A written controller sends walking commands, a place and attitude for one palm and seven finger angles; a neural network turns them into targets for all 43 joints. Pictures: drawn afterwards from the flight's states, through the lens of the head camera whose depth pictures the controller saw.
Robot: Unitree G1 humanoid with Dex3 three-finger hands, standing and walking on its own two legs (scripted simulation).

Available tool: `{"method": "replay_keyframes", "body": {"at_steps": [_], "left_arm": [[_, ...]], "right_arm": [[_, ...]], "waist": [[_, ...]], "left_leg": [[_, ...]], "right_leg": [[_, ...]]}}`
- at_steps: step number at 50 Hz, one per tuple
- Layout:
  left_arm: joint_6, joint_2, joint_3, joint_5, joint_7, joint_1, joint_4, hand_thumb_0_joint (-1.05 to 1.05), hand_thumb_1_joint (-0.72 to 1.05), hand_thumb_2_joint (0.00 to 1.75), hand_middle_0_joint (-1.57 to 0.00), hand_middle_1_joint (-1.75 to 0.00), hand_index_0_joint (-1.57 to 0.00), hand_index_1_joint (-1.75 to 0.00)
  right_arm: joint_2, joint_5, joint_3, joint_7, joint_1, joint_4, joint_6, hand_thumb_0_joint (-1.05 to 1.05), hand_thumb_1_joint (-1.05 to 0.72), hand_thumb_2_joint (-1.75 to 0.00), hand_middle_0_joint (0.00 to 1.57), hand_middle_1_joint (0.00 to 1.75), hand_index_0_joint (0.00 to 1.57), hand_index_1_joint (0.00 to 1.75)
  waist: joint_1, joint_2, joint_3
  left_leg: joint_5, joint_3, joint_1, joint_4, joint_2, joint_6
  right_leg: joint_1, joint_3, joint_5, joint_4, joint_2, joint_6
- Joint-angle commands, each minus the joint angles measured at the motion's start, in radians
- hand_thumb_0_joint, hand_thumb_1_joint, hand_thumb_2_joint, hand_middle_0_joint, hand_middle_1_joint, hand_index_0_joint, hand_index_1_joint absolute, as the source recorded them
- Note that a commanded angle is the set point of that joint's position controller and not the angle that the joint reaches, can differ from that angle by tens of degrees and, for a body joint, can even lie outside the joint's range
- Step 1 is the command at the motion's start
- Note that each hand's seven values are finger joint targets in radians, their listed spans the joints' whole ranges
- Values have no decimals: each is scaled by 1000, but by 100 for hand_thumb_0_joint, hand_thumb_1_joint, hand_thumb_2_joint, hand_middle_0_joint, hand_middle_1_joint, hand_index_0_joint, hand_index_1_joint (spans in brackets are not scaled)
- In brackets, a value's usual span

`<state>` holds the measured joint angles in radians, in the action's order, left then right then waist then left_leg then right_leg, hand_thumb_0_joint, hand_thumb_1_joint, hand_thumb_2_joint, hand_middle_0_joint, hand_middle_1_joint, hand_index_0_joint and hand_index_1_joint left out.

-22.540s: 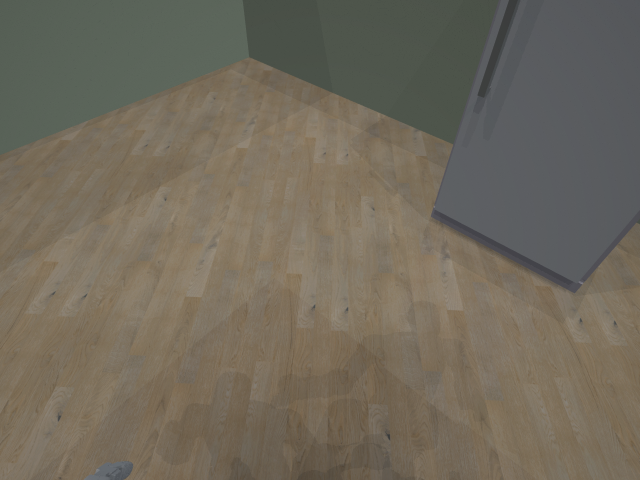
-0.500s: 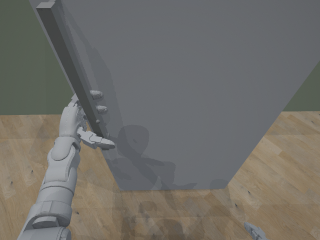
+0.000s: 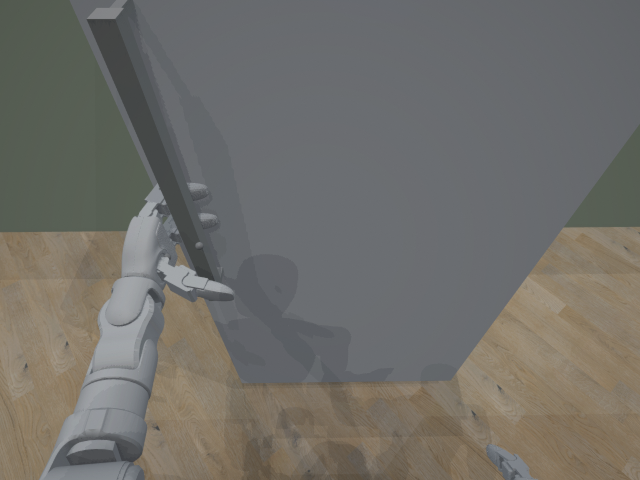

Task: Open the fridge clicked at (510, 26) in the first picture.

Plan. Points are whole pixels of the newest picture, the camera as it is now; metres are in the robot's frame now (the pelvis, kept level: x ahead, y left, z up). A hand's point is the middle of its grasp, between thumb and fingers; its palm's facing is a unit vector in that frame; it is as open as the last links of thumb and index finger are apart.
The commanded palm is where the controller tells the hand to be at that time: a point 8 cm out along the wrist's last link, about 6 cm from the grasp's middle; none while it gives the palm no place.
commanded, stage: grip the handle and tug to test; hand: left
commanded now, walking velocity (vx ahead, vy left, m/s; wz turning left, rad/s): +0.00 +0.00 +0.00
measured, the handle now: (184, 192) +0.44 +0.19 +0.13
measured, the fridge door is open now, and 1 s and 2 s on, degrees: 0 0 3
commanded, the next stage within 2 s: pull the door a little, standing still in 1.48 s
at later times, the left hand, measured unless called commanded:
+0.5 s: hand (198, 245) +0.38 +0.17 +0.09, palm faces +0.03 -1.00 -0.01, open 9.6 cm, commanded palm +0.35 +0.22 +0.10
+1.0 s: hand (199, 242) +0.38 +0.17 +0.09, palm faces +0.03 -1.00 -0.01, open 5.8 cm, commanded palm +0.36 +0.22 +0.10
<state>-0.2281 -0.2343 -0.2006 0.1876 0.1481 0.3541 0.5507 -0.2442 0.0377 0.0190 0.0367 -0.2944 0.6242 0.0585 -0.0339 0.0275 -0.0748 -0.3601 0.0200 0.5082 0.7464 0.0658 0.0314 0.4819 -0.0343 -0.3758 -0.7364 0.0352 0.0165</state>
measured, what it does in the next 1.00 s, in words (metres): stands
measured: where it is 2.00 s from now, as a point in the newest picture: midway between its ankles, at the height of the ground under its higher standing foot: outside the picture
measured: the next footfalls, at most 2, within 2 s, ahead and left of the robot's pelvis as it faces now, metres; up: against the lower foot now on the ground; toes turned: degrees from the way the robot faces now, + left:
none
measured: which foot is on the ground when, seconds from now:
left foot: down 0.00-1.00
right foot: down 0.00-1.00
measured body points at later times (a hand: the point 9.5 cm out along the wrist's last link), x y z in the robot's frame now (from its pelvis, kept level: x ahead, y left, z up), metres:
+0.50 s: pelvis -0.01 +0.00 +0.00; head +0.03 +0.00 +0.45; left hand +0.37 +0.22 +0.10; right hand +0.11 -0.24 -0.11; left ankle +0.01 +0.14 -0.71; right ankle +0.00 -0.13 -0.71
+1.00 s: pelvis +0.00 +0.00 +0.00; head +0.03 -0.01 +0.45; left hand +0.38 +0.22 +0.10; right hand +0.12 -0.25 -0.11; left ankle +0.01 +0.14 -0.71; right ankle +0.00 -0.13 -0.71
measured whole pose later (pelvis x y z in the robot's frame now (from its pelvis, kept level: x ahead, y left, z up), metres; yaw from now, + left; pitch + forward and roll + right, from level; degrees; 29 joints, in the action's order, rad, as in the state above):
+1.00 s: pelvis +0.00 +0.00 +0.00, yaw +0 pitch +8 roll -1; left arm -0.23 -0.23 -0.20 0.18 0.14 0.40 0.58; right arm -0.25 0.03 0.02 0.04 -0.29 0.63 0.06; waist -0.03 0.03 -0.07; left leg -0.36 0.01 0.53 0.75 0.06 0.03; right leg 0.49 -0.04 -0.38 -0.74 0.04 0.02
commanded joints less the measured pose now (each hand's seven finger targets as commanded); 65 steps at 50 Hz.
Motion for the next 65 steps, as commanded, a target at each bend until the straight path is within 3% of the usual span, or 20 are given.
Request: {"method": "replay_keyframes", "body": {"at_steps": [1, 3, 7, 10, 12, 13, 16, 18, 22, 27, 31, 33, 41, 42, 44, 48, 53, 58, 60, 65], "left_arm": [[-73, -142, -14, 7, -2, 361, -230, 0, -50, 30, -30, -120, -30, -120], [-73, -181, -45, 3, -6, 357, -223, 0, -50, 30, -30, -120, -30, -120], [-71, -148, -26, 9, 0, 337, -229, 0, -31, 38, -32, -123, -32, -123], [-72, -171, -38, 8, -2, 378, -228, 0, -17, 44, -33, -125, -33, -125], [-70, -157, -25, 7, -3, 385, -218, 0, -8, 48, -35, -126, -35, -126], [-69, -150, -18, 6, -5, 392, -206, 0, -3, 50, -35, -127, -35, -127], [-71, -150, -18, 2, -7, 389, -221, 0, 11, 56, -36, -129, -36, -129], [-68, -158, -24, 3, -9, 391, -202, 0, 20, 60, -38, -130, -38, -130], [-72, -138, 1, -4, -7, 430, -206, 0, 39, 68, -40, -133, -40, -133], [-69, -162, -20, -2, -10, 428, -178, 0, 62, 78, -42, -136, -42, -136], [-77, -166, -30, 1, -3, 402, -202, 0, 81, 86, -44, -139, -44, -139], [-76, -147, -10, 2, 0, 409, -191, 0, 90, 90, -45, -140, -45, -140], [-79, -188, -43, -1, -1, 392, -191, 0, 90, 90, -45, -140, -45, -140], [-76, -159, -18, -2, 1, 408, -192, 0, 90, 90, -45, -140, -45, -140], [-76, -186, -36, -5, 1, 427, -179, 0, 90, 90, -45, -140, -45, -140], [-74, -146, -13, -1, 3, 392, -193, 0, 90, 90, -45, -140, -45, -140], [-66, -192, -40, -2, 5, 443, -162, 0, 90, 90, -45, -140, -45, -140], [-65, -128, -3, 7, 14, 353, -204, 0, 90, 90, -45, -140, -45, -140], [-67, -167, -40, 11, 13, 299, -233, 0, 90, 90, -45, -140, -45, -140], [-63, -138, -18, 10, 12, 211, -288, 0, 90, 90, -45, -140, -45, -140]], "right_arm": [[-125, 2, -49, 12, 28, -126, 42, 0, -90, -90, 20, 30, 20, 30], [-132, -1, -50, 15, 26, -124, 41, 0, -90, -90, 20, 30, 20, 30], [-124, 1, -49, 13, 33, -128, 43, 0, -90, -90, 20, 30, 20, 30], [-128, 1, -48, 17, 31, -125, 41, 0, -90, -90, 20, 30, 20, 30], [-126, 2, -46, 17, 35, -123, 43, 0, -90, -90, 20, 30, 20, 30], [-128, 0, -46, 17, 28, -122, 43, 0, -90, -90, 20, 30, 20, 30], [-127, -1, -48, 16, 26, -125, 44, 0, -90, -90, 20, 30, 20, 30], [-132, -1, -49, 16, 20, -121, 44, 0, -90, -90, 20, 30, 20, 30], [-127, 0, -48, 16, 23, -118, 44, 0, -90, -90, 20, 30, 20, 30], [-134, -1, -50, 17, 17, -113, 43, 0, -90, -90, 20, 30, 20, 30], [-130, -2, -50, 16, 19, -118, 45, 0, -90, -90, 20, 30, 20, 30], [-130, -2, -48, 16, 16, -118, 44, 0, -90, -90, 20, 30, 20, 30], [-132, -2, -50, 16, 18, -120, 40, 0, -90, -90, 20, 30, 20, 30], [-130, -2, -46, 14, 19, -121, 40, 0, -90, -90, 20, 30, 20, 30], [-133, -2, -49, 18, 16, -116, 36, 0, -90, -90, 20, 30, 20, 30], [-129, -4, -52, 16, 15, -125, 39, 0, -90, -90, 20, 30, 20, 30], [-136, -3, -48, 21, 13, -116, 30, 0, -90, -90, 20, 30, 20, 30], [-125, -3, -51, 14, 19, -134, 36, 0, -90, -90, 20, 30, 20, 30], [-128, -2, -53, 11, 25, -138, 36, 0, -90, -90, 20, 30, 20, 30], [-124, 0, -52, 5, 37, -160, 40, 0, -90, -90, 20, 30, 20, 30]], "waist": [[-11, -21, -251], [-1, -24, -250], [3, -1, -262], [-6, -18, -267], [-7, 16, -242], [-10, -18, -240], [-2, 5, -278], [-7, -29, -272], [-12, 6, -270], [-14, -35, -270], [1, 3, -295], [-7, -10, -284], [0, -9, -271], [-9, -17, -257], [-14, -35, -251], [-4, -5, -284], [-13, -33, -263], [3, -15, -301], [20, -8, -314], [27, -11, -287]], "left_leg": [[221, 6, -146, -90, -61, -48], [209, 3, -134, -94, -61, -50], [223, 7, -151, -93, -62, -46], [211, 2, -147, -94, -61, -47], [198, 3, -144, -96, -61, -44], [204, -2, -143, -94, -60, -47], [218, -2, -156, -92, -60, -44], [221, -4, -145, -88, -59, -47], [198, -4, -152, -91, -61, -45], [185, -7, -142, -89, -59, -46], [218, 0, -152, -86, -61, -46], [234, -2, -149, -83, -62, -48], [215, 2, -132, -87, -62, -48], [214, 2, -132, -88, -63, -50], [213, 0, -124, -86, -62, -51], [240, 2, -151, -81, -63, -50], [204, 0, -124, -82, -64, -52], [257, 5, -152, -79, -65, -51], [265, 8, -153, -83, -64, -48], [284, 12, -145, -91, -62, -49]], "right_leg": [[-95, -17, 330, 92, -56, -23], [-105, -16, 307, 94, -57, -26], [-102, -17, 324, 92, -56, -27], [-100, -17, 309, 91, -57, -26], [-82, -17, 292, 94, -56, -28], [-84, -22, 291, 92, -57, -27], [-89, -19, 305, 85, -56, -29], [-95, -20, 310, 86, -57, -27], [-74, -19, 286, 88, -56, -28], [-73, -19, 274, 91, -57, -25], [-95, -17, 309, 84, -56, -29], [-98, -20, 327, 82, -56, -29], [-101, -13, 320, 86, -55, -27], [-94, -15, 322, 89, -56, -26], [-95, -13, 321, 89, -55, -25], [-98, -16, 338, 83, -56, -27], [-98, -10, 312, 93, -53, -25], [-119, -18, 364, 81, -55, -27], [-137, -15, 378, 78, -55, -28], [-151, -18, 399, 77, -57, -29]]}}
